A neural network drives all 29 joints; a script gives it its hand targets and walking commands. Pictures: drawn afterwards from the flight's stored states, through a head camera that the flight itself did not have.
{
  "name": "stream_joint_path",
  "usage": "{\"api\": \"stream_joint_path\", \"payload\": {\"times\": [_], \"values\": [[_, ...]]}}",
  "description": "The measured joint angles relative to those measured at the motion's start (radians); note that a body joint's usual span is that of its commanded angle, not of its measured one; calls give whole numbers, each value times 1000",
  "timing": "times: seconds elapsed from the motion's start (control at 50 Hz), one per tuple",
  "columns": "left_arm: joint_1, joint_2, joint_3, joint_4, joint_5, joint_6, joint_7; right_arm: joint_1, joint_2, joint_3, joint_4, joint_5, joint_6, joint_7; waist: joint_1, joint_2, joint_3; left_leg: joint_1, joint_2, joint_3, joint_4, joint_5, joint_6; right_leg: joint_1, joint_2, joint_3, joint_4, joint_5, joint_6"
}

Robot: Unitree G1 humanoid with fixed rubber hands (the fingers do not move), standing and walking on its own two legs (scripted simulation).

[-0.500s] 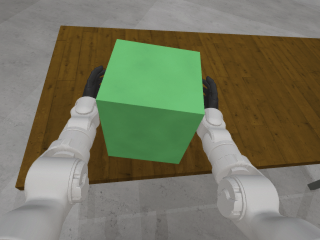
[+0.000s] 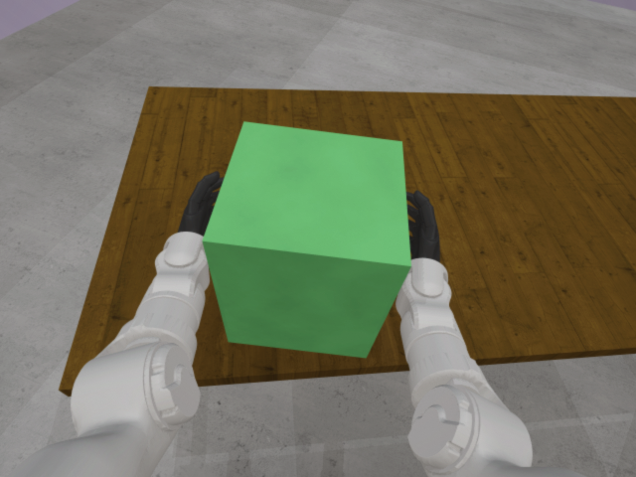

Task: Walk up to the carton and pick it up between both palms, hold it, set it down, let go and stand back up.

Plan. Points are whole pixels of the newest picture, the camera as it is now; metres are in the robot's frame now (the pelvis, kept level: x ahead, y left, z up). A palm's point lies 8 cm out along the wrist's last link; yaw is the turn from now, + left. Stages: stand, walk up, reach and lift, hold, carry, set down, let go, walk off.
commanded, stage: reach and lift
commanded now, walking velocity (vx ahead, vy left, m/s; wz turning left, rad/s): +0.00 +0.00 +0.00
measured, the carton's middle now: (309, 248) +0.41 +0.00 +0.03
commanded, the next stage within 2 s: none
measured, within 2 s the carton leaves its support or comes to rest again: leaves its support in 1.22 s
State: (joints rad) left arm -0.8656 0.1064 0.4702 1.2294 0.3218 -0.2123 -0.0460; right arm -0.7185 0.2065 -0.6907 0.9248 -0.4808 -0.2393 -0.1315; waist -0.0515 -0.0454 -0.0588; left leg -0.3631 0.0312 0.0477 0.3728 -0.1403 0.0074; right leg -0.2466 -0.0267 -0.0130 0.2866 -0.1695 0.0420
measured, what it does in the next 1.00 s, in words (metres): stands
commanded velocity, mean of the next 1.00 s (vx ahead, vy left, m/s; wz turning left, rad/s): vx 0.00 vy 0.00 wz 0.00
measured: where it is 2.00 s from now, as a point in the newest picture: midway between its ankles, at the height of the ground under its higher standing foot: outside the picture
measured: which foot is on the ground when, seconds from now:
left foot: down 0.00-1.00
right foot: down 0.00-1.00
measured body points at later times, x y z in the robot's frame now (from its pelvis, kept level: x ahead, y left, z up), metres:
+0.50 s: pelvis +0.00 -0.01 +0.00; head +0.04 +0.04 +0.45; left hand +0.44 +0.15 +0.05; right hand +0.39 -0.15 +0.06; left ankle +0.02 +0.11 -0.75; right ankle -0.03 -0.15 -0.75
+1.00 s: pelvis +0.00 -0.01 +0.00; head +0.04 +0.04 +0.45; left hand +0.44 +0.15 +0.06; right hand +0.39 -0.15 +0.07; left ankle +0.02 +0.11 -0.75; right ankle -0.03 -0.15 -0.75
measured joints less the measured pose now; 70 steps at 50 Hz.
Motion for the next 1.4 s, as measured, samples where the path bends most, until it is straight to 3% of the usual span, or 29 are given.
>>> {"api": "stream_joint_path", "payload": {"times": [0.54,0.92,1.4], "values": [[-9,4,13,-33,23,29,-30,3,12,-10,25,35,-33,-22,1,-51,0,9,10,-9,-48,33,-16,5,8,-30,-24,12,-19],[-13,4,-10,-30,30,27,-14,3,-4,1,51,42,-56,-29,6,-54,-28,-18,15,9,-62,46,-12,-22,8,-26,-46,33,-17],[-57,56,-174,99,-97,-81,37,-15,-64,95,200,135,-204,-83,1,-37,-76,-86,25,11,-55,72,-12,-93,15,-35,-31,55,-22]]}}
